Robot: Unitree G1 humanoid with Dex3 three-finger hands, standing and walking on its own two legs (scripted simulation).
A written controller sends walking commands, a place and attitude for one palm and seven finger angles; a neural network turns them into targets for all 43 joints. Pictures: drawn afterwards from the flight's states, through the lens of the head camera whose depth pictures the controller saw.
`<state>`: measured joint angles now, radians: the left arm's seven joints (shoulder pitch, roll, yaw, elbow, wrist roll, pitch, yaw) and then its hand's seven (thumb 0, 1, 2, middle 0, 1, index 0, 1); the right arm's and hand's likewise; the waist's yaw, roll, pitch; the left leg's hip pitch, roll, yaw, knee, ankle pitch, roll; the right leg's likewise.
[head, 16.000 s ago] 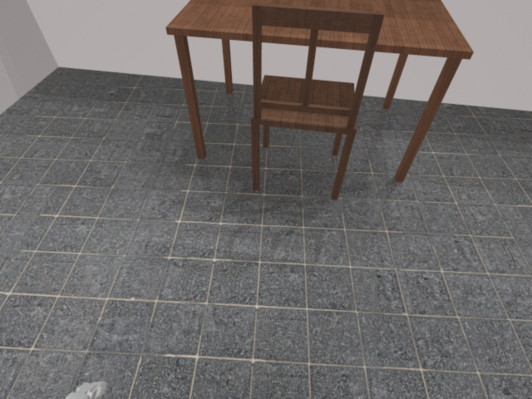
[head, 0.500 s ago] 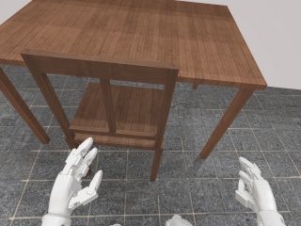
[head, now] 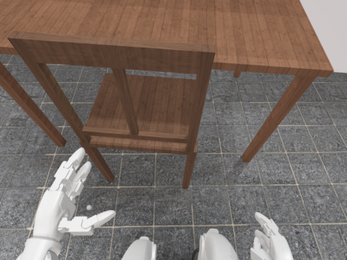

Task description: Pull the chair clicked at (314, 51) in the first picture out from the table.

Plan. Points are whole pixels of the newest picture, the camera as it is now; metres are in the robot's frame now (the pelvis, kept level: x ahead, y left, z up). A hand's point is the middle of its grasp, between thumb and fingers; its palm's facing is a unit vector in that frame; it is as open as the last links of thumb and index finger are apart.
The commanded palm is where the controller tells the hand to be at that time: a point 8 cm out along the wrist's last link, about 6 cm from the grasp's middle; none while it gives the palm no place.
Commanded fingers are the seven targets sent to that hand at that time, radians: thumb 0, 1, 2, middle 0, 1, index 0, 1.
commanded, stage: raise the hand toward the chair's back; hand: left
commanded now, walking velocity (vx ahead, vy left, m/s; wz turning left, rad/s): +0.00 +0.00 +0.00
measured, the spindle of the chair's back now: (128, 105) +0.51 +0.16 -0.01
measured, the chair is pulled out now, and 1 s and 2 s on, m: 0.00 0.00 0.00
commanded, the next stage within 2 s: aim the fingers beside a spindle in 1.22 s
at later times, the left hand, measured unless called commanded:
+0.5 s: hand (76, 192) +0.25 +0.21 +0.05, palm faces -0.02 -1.00 -0.06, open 16.7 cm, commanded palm +0.23 +0.26 +0.05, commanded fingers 0.00 -0.50 0.30 -0.06 -0.08 -0.06 -0.08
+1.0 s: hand (71, 183) +0.26 +0.22 +0.06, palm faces -0.03 -1.00 -0.06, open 16.9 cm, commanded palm +0.24 +0.27 +0.06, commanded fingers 0.00 -0.50 0.30 -0.06 -0.08 -0.06 -0.08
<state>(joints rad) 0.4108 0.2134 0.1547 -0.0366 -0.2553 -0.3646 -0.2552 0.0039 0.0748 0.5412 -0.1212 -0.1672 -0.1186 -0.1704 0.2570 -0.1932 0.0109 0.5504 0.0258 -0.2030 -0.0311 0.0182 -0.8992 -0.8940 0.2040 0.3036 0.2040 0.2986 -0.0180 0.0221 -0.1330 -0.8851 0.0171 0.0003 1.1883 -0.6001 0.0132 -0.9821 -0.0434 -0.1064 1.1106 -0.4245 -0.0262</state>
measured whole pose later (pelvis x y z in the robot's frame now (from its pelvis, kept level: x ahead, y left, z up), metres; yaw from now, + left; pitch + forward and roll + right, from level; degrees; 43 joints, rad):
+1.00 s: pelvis +0.02 +0.01 +0.02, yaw +0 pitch +16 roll -2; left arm 0.28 0.27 0.24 0.11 -0.28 -0.40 -0.33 -0.01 -0.50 0.30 -0.06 -0.08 -0.06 -0.08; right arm 0.26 -0.26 0.00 0.54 0.02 -0.22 -0.02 0.02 -0.90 -0.89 0.20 0.30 0.20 0.30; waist -0.03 0.02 -0.13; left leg -0.78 0.01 0.00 1.08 -0.58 0.03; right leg -0.87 -0.04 -0.11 1.00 -0.40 -0.01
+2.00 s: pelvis +0.01 +0.00 +0.00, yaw +0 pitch +19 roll -1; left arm 0.03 0.23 0.17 0.29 -0.23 -0.43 -0.27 -0.01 -0.50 0.30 -0.06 -0.08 -0.06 -0.08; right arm 0.23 -0.26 0.01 0.56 0.01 -0.20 -0.02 0.01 -0.90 -0.89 0.20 0.30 0.20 0.30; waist -0.03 0.02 -0.13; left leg -0.91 0.01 0.00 1.16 -0.59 0.02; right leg -1.01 -0.05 -0.10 1.09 -0.42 -0.02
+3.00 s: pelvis +0.00 +0.00 -0.02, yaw +0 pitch +23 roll +0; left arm -0.25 0.18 0.13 0.53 -0.13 -0.49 -0.10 -0.01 -0.50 0.30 -0.06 -0.08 -0.06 -0.08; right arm 0.24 -0.25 0.00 0.57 0.00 -0.07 0.02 0.01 -0.90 -0.89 0.20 0.30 0.20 0.30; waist -0.06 0.02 -0.14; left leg -1.03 0.00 0.03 1.23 -0.61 0.02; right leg -1.15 -0.05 -0.07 1.18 -0.44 -0.02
